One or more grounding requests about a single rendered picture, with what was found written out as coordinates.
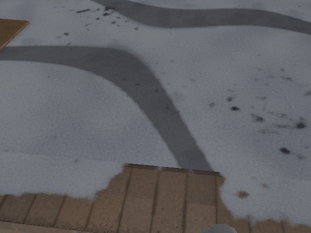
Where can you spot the robot right thigh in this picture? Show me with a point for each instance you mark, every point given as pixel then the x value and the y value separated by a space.
pixel 218 228

